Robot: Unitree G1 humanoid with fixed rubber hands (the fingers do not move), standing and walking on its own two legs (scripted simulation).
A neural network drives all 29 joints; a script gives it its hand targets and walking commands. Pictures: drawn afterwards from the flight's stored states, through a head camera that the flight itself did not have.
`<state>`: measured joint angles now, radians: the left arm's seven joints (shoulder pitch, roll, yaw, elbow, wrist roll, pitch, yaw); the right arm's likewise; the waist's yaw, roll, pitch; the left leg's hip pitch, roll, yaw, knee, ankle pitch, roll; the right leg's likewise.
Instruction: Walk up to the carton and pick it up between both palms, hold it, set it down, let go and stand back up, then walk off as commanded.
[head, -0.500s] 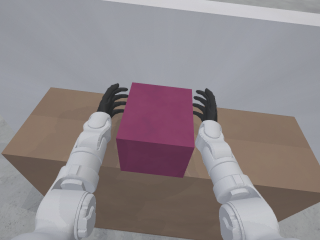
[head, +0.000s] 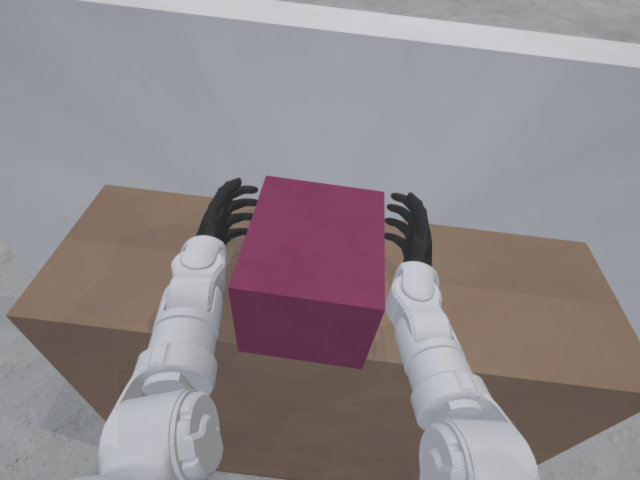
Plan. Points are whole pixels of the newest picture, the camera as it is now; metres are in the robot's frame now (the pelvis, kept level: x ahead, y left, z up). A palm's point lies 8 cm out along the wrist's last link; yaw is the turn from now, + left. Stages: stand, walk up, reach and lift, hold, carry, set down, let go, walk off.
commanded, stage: reach and lift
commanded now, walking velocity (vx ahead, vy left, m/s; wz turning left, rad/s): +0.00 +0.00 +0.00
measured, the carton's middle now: (312, 269) +0.38 -0.01 +0.06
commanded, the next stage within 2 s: none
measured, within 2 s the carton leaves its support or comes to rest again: leaves its support in 0.72 s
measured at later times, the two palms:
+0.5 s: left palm (216, 236) +0.40 +0.11 +0.10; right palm (414, 258) +0.37 -0.15 +0.10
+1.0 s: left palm (214, 231) +0.38 +0.11 +0.13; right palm (420, 262) +0.35 -0.15 +0.11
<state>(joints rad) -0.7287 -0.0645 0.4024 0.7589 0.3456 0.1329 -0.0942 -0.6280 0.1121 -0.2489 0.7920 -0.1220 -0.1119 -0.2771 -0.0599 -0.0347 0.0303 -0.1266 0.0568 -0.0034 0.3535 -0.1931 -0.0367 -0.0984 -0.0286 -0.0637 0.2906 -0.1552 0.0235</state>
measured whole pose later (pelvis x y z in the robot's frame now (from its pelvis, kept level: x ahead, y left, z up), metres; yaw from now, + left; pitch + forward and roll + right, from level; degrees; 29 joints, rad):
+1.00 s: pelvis -0.01 +0.00 +0.00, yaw +0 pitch -4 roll -1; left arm -0.68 -0.07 0.27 0.57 0.35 0.30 -0.04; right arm -0.61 0.11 -0.26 0.80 -0.11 -0.14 -0.26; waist -0.06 -0.04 0.02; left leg -0.11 0.06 0.00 0.35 -0.18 -0.04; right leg -0.08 -0.03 -0.06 0.28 -0.14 0.02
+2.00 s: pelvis -0.02 +0.00 +0.00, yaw +0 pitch -7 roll -1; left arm -0.68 -0.10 0.28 0.21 0.36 0.68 -0.01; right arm -0.69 0.10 -0.20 0.62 0.02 0.16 -0.20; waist -0.06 -0.04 0.02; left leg -0.06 0.06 0.00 0.35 -0.17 -0.03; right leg -0.03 -0.03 -0.06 0.28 -0.13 0.02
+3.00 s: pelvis -0.03 +0.00 +0.00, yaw +0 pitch -8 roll -1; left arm -0.70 -0.10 0.29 0.13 0.36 0.79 0.01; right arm -0.77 0.08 -0.18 0.60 0.08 0.27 -0.20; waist -0.06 -0.04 0.02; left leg -0.04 0.06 0.00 0.35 -0.16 -0.03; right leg -0.01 -0.03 -0.06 0.28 -0.12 0.02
